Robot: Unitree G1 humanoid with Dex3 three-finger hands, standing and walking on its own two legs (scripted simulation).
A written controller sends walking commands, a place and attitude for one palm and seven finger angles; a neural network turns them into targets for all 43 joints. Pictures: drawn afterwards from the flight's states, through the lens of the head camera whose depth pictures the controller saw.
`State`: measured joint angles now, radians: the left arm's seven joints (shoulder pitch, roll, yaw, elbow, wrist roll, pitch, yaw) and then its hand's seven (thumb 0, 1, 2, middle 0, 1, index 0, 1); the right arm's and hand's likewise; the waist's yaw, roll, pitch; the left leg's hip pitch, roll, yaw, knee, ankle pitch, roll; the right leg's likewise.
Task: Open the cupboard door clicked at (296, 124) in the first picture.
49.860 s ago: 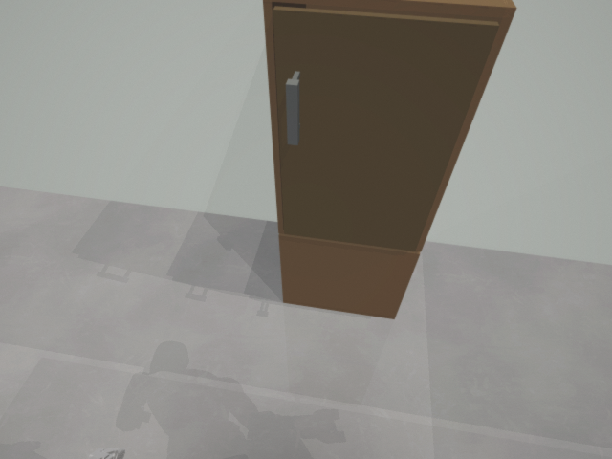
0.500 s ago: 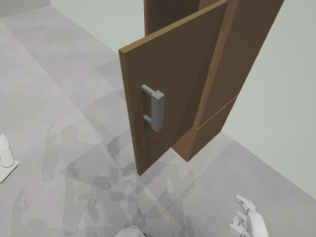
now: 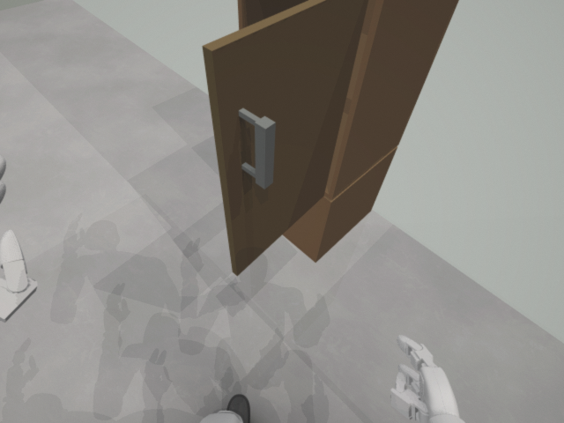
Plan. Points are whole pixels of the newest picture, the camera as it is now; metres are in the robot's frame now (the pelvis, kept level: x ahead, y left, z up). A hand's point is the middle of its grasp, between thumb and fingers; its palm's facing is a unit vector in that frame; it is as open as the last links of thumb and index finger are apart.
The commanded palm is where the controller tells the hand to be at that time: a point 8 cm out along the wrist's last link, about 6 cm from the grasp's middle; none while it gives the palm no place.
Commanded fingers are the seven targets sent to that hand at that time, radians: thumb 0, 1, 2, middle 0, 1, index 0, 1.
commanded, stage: stop stepping back and stand still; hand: left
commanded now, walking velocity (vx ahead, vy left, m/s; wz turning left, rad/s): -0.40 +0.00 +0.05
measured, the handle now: (255, 149) +0.50 +0.09 +0.09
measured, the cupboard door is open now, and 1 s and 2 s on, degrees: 93 93 93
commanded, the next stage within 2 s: let the arm hang, fingers relaxed in 0.78 s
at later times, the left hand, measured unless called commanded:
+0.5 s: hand out of the picture +0.09 +0.25 +0.17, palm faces +0.45 -0.78 -0.44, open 7.4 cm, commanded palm +0.05 +0.29 +0.18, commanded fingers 0.00 0.90 0.90 -0.20 -0.30 -0.20 -0.30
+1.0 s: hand out of the picture +0.11 +0.27 +0.02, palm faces +0.26 -0.86 -0.44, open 7.4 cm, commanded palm none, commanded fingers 0.00 0.90 0.90 -0.20 -0.30 -0.20 -0.30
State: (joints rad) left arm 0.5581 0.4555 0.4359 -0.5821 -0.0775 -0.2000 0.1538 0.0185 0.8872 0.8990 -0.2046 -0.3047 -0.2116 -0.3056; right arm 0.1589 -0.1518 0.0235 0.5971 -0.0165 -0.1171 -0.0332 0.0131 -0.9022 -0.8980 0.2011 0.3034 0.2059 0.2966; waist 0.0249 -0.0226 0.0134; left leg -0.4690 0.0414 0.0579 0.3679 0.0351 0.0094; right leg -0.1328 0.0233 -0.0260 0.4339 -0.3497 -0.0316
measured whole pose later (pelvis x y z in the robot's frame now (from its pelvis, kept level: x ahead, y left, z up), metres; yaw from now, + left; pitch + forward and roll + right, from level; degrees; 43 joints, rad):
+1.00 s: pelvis -0.09 +0.01 -0.01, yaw +5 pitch +0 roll -1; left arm 0.30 0.32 0.17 0.14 0.03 -0.05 0.04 0.01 0.89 0.90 -0.20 -0.30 -0.21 -0.30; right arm 0.22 -0.26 -0.02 0.78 -0.02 -0.04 0.02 0.01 -0.90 -0.90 0.20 0.30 0.20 0.30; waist -0.01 0.08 -0.03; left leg -0.34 0.01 0.01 0.67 -0.30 0.02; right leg -0.30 0.00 -0.11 0.64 -0.34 -0.04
